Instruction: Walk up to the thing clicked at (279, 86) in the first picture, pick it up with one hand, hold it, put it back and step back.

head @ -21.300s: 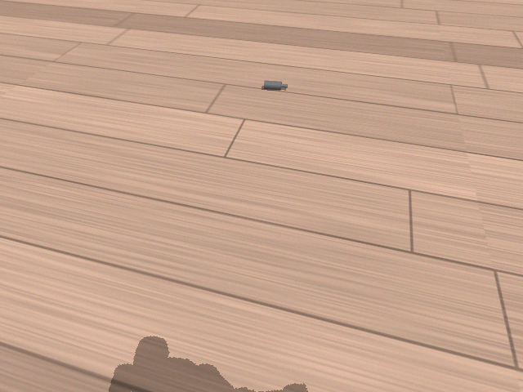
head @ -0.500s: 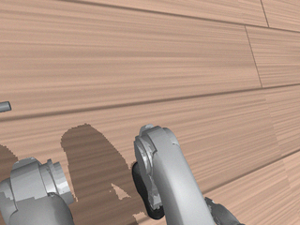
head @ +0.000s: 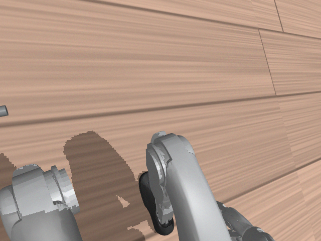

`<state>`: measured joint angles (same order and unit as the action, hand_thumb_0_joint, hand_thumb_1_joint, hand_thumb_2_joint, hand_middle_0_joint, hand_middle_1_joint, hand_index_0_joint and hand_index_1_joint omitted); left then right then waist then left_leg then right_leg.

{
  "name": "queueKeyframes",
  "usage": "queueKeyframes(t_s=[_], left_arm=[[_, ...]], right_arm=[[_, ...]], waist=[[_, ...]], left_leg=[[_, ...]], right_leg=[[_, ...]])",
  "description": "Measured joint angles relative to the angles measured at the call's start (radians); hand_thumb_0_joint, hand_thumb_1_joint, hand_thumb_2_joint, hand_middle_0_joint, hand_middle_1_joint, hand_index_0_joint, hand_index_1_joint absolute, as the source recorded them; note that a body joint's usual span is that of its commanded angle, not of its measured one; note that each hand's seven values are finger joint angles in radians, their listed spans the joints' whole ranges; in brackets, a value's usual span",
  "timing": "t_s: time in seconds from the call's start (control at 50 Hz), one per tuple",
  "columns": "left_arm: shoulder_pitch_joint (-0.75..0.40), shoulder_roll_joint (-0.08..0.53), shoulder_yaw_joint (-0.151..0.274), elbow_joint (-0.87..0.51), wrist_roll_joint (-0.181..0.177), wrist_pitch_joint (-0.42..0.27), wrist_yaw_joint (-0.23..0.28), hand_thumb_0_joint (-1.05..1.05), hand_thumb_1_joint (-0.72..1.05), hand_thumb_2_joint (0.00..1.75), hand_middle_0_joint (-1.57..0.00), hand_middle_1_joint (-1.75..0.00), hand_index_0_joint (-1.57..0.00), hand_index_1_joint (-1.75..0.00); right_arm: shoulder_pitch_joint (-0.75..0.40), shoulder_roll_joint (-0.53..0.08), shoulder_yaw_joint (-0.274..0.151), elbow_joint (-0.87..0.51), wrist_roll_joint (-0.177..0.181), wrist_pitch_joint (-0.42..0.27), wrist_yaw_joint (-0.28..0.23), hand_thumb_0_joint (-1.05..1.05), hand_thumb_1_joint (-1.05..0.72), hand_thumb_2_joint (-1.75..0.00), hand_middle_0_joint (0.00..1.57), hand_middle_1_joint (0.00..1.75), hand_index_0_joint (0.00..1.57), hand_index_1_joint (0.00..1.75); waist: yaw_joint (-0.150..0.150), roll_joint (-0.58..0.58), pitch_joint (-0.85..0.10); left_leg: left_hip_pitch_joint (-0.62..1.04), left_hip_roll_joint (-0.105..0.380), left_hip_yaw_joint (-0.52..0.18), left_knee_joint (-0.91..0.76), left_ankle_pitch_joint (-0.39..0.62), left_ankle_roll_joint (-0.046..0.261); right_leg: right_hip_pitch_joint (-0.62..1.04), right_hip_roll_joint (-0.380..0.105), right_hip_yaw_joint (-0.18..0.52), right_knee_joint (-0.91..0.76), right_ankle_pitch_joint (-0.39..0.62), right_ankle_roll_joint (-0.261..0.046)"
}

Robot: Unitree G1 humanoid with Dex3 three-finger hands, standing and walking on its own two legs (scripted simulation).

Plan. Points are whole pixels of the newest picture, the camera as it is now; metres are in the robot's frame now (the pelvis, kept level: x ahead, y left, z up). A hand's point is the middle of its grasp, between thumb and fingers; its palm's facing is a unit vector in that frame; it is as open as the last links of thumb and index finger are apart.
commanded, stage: rest palm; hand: left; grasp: from above
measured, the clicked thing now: out of the picture +0.43 +0.34 -0.27
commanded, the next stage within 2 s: close in 0.50 s
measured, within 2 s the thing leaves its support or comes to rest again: neither
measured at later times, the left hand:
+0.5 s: hand out of the picture +0.41 +0.35 -0.25, palm faces -0.47 -0.16 -0.87, open 14.1 cm
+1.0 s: hand out of the picture +0.41 +0.34 -0.24, palm faces -0.42 -0.11 -0.90, open 12.9 cm
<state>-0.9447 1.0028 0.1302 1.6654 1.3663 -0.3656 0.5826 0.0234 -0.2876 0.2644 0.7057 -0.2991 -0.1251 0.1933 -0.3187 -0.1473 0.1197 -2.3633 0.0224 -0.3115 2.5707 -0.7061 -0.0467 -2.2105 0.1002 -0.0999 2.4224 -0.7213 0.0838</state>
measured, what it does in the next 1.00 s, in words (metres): stands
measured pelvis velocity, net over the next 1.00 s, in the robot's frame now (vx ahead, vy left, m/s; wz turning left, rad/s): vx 0.00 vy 0.01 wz -0.02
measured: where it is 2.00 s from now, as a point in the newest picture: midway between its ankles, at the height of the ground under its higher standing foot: (116, 233)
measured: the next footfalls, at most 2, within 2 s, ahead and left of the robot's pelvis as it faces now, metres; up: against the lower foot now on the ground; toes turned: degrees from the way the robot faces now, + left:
none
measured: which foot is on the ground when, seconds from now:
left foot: down 0.00-1.00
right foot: down 0.00-1.00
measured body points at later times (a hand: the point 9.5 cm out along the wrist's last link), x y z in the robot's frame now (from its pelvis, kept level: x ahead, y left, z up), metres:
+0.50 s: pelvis +0.00 +0.00 +0.00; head +0.26 +0.15 +0.33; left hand +0.43 +0.36 -0.20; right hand +0.09 -0.25 -0.07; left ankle +0.06 +0.14 -0.26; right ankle +0.11 -0.14 -0.26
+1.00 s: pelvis +0.00 +0.01 -0.01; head +0.24 +0.14 +0.34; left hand +0.43 +0.34 -0.19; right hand +0.10 -0.25 -0.07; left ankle +0.06 +0.14 -0.26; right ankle +0.11 -0.14 -0.26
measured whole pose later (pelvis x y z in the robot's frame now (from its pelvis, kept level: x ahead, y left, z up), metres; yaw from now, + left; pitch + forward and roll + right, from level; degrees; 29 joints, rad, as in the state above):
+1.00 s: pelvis +0.00 +0.01 -0.01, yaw -1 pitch +26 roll -14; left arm -0.96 0.98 0.09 1.71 1.33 -0.28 0.66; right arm 0.01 -0.32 0.28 0.71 -0.31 -0.20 0.23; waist -0.33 -0.14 0.13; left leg -2.38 0.04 -0.31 2.59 -0.70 -0.02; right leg -2.22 0.10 -0.11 2.42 -0.70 0.08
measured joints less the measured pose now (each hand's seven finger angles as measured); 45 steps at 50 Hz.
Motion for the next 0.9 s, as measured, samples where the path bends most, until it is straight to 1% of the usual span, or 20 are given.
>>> queueKeyframes(t_s=[0.04,0.1,0.16,0.22,0.28,0.34,0.42,0.46,0.58,0.62,0.66,0.74,0.82,0.9], left_arm=[[0.000,-0.005,-0.005,0.004,0.007,0.003,0.018,0.00,-0.52,1.00,-0.08,-0.98,-0.07,-0.99],[-0.004,-0.015,-0.016,0.016,0.009,0.015,0.048,0.00,-0.52,1.00,-0.08,-0.98,-0.07,-0.99],[-0.010,-0.022,-0.026,0.034,0.009,0.036,0.067,0.00,-0.52,1.00,-0.08,-0.98,-0.07,-0.99],[-0.014,-0.024,-0.035,0.047,0.003,0.058,0.070,0.00,-0.52,1.00,-0.08,-0.98,-0.07,-0.98],[-0.017,-0.020,-0.017,0.047,-0.010,0.071,0.069,0.00,-0.52,0.99,-0.08,-0.98,-0.07,-0.98],[-0.025,-0.012,-0.020,0.049,-0.030,0.083,0.060,0.00,-0.51,0.99,-0.08,-0.98,-0.08,-0.98],[-0.022,0.005,0.005,0.045,-0.042,0.087,0.033,0.00,-0.51,0.98,-0.09,-0.98,-0.08,-0.99],[-0.018,0.012,0.011,0.039,-0.048,0.084,0.020,0.00,-0.51,0.98,-0.09,-0.98,-0.08,-0.99],[-0.002,0.016,-0.014,0.022,-0.064,0.058,-0.014,0.00,-0.50,0.97,-0.09,-0.99,-0.09,-0.99],[0.006,0.012,-0.017,0.013,-0.062,0.044,-0.018,0.00,-0.49,0.97,-0.09,-1.00,-0.09,-1.00],[0.014,0.008,-0.012,0.003,-0.057,0.030,-0.013,0.00,-0.48,0.97,-0.09,-1.00,-0.09,-0.99],[0.025,-0.001,-0.007,0.001,-0.034,0.009,0.017,0.00,-0.44,0.94,-0.12,-0.99,-0.12,-0.98],[0.026,-0.017,-0.017,-0.006,-0.007,0.014,0.054,0.00,-0.39,0.91,-0.14,-0.97,-0.15,-0.96],[0.014,-0.027,-0.036,0.015,-0.004,0.042,0.086,0.00,-0.35,0.88,-0.16,-0.96,-0.18,-0.94]], right_arm=[[0.000,0.000,0.004,0.002,-0.002,-0.003,0.000,0.00,-0.91,-0.90,0.20,0.30,0.20,0.30],[-0.003,-0.002,0.008,0.009,-0.006,-0.008,0.003,0.00,-0.91,-0.90,0.20,0.30,0.20,0.30],[-0.004,-0.005,0.008,0.013,-0.006,-0.019,0.006,0.00,-0.91,-0.90,0.20,0.30,0.20,0.30],[-0.003,-0.012,0.009,0.009,-0.004,-0.034,0.012,0.00,-0.91,-0.90,0.20,0.30,0.20,0.30],[-0.002,-0.018,0.014,0.004,-0.002,-0.049,0.017,0.00,-0.91,-0.90,0.20,0.30,0.20,0.30],[0.001,-0.022,0.015,0.001,-0.002,-0.061,0.021,0.00,-0.91,-0.90,0.20,0.30,0.20,0.30],[0.003,-0.023,0.013,-0.004,-0.002,-0.067,0.024,0.00,-0.91,-0.90,0.20,0.30,0.20,0.30],[0.005,-0.022,0.015,-0.005,-0.004,-0.064,0.024,0.00,-0.91,-0.90,0.20,0.30,0.20,0.30],[0.001,-0.015,0.025,-0.004,-0.007,-0.051,0.028,0.00,-0.91,-0.90,0.20,0.30,0.20,0.30],[-0.002,-0.013,0.028,-0.006,-0.007,-0.047,0.029,0.00,-0.91,-0.90,0.20,0.30,0.20,0.30],[-0.006,-0.011,0.033,-0.008,-0.007,-0.045,0.029,0.00,-0.91,-0.90,0.20,0.30,0.20,0.30],[-0.012,-0.007,0.038,-0.010,-0.012,-0.041,0.031,0.00,-0.91,-0.90,0.20,0.30,0.20,0.30],[-0.015,-0.009,0.032,-0.005,-0.018,-0.045,0.033,0.00,-0.90,-0.90,0.20,0.30,0.20,0.30],[-0.021,-0.018,0.024,0.006,-0.018,-0.056,0.035,0.00,-0.90,-0.89,0.20,0.30,0.20,0.30]], waist=[[-0.001,0.001,-0.003],[-0.004,0.003,-0.009],[-0.010,0.006,-0.012],[-0.015,0.006,-0.006],[-0.018,0.004,0.001],[-0.018,0.001,0.004],[-0.020,0.000,0.011],[-0.019,-0.001,0.014],[-0.010,-0.001,0.021],[-0.007,-0.002,0.026],[-0.004,-0.004,0.028],[-0.003,-0.007,0.025],[-0.001,-0.006,0.018],[-0.003,0.000,0.006]], left_leg=[[-0.001,0.002,-0.001,0.002,0.000,0.002],[-0.006,0.004,-0.001,0.004,0.001,0.006],[-0.011,0.007,0.001,0.007,0.002,0.011],[-0.014,0.008,0.004,0.011,0.003,0.016],[-0.016,0.009,0.004,0.015,0.004,0.018],[-0.020,0.009,0.004,0.017,0.003,0.019],[-0.019,0.007,0.002,0.019,-0.002,0.017],[-0.016,0.006,-0.001,0.019,-0.005,0.015],[-0.004,0.004,-0.007,0.018,-0.014,0.011],[0.001,0.005,-0.009,0.018,-0.016,0.010],[0.005,0.005,-0.012,0.019,-0.016,0.010],[0.007,0.006,-0.013,0.020,-0.012,0.010],[0.005,0.007,-0.011,0.023,-0.007,0.011],[-0.003,0.009,-0.008,0.025,0.000,0.015]], right_leg=[[-0.001,0.002,-0.001,-0.001,0.002,0.000],[-0.004,0.004,-0.001,-0.002,0.005,-0.002],[-0.009,0.006,0.000,-0.001,0.007,-0.005],[-0.010,0.006,0.001,0.001,0.009,-0.007],[-0.011,0.007,0.002,0.003,0.010,-0.004],[-0.014,0.007,0.002,0.005,0.010,-0.004],[-0.012,0.004,0.000,0.006,0.005,-0.003],[-0.009,0.001,-0.003,0.006,0.002,-0.003],[0.005,-0.004,-0.008,0.003,-0.004,0.005],[0.010,-0.005,-0.010,0.001,-0.004,0.007],[0.014,-0.005,-0.012,0.000,-0.002,0.008],[0.015,-0.004,-0.015,0.001,0.003,0.002],[0.012,-0.004,-0.014,0.004,0.009,-0.006],[0.004,-0.001,-0.011,0.006,0.014,-0.004]])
